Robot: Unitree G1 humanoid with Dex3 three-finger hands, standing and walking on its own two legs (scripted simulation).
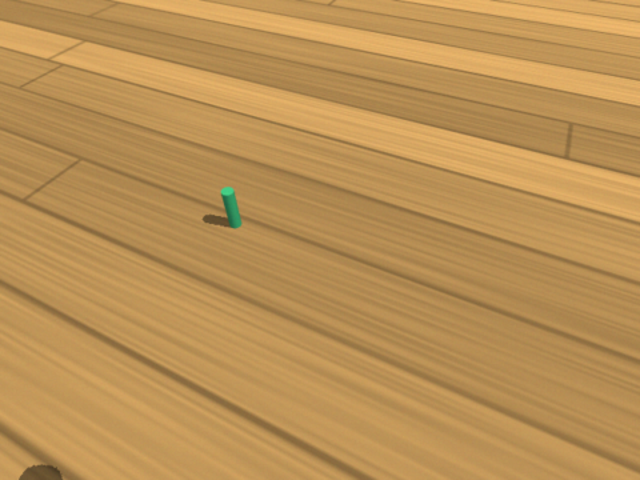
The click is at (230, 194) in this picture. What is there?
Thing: slim round
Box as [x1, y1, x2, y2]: [221, 187, 241, 227]
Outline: 225,187 221,190 221,194 228,220 231,227 238,227 241,222 233,189 231,187
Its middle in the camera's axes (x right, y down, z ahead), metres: -0.38 -0.14 +1.65
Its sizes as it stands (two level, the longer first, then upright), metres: 0.052 0.052 0.193
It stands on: the floor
